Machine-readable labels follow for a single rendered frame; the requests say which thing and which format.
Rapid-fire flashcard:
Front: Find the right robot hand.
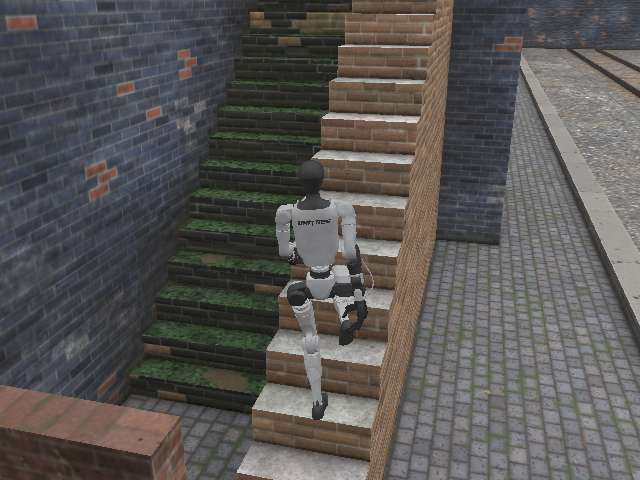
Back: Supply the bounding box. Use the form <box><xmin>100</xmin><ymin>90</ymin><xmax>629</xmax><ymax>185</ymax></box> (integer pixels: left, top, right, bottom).
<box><xmin>342</xmin><ymin>300</ymin><xmax>368</xmax><ymax>333</ymax></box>

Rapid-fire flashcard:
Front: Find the robot right upper arm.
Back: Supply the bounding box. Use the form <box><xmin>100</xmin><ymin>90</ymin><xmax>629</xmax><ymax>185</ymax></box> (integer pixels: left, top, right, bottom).
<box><xmin>334</xmin><ymin>201</ymin><xmax>357</xmax><ymax>259</ymax></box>

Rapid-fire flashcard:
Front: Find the left robot hand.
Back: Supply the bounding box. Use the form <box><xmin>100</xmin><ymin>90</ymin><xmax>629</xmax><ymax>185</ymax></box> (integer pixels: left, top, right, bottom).
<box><xmin>287</xmin><ymin>248</ymin><xmax>304</xmax><ymax>265</ymax></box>

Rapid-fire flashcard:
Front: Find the robot foot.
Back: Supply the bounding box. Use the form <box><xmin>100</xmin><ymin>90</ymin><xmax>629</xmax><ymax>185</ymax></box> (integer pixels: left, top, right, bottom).
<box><xmin>312</xmin><ymin>393</ymin><xmax>328</xmax><ymax>420</ymax></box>
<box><xmin>339</xmin><ymin>320</ymin><xmax>354</xmax><ymax>346</ymax></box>

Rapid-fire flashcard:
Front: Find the robot left foot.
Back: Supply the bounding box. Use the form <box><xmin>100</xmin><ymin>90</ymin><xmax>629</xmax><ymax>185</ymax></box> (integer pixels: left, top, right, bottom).
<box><xmin>312</xmin><ymin>393</ymin><xmax>328</xmax><ymax>420</ymax></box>

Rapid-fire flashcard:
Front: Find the robot left upper arm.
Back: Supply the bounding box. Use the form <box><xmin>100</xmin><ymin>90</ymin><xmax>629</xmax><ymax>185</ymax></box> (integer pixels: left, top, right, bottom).
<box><xmin>275</xmin><ymin>204</ymin><xmax>294</xmax><ymax>256</ymax></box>

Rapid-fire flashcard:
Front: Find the robot left forearm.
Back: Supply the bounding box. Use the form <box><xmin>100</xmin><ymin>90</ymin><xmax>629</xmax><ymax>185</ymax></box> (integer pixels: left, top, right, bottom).
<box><xmin>277</xmin><ymin>244</ymin><xmax>296</xmax><ymax>262</ymax></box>

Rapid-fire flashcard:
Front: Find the robot right foot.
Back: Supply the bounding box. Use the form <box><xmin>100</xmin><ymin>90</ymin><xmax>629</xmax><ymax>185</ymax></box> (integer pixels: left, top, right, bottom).
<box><xmin>339</xmin><ymin>320</ymin><xmax>354</xmax><ymax>346</ymax></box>

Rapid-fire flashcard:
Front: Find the robot right forearm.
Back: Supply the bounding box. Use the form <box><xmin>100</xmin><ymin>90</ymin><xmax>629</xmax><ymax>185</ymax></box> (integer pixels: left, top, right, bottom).
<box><xmin>346</xmin><ymin>244</ymin><xmax>366</xmax><ymax>301</ymax></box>

